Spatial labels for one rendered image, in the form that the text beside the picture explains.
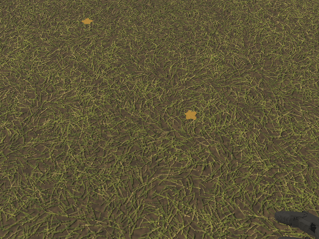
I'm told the right robot hand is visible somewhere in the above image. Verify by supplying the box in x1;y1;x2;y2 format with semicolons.
274;210;319;239

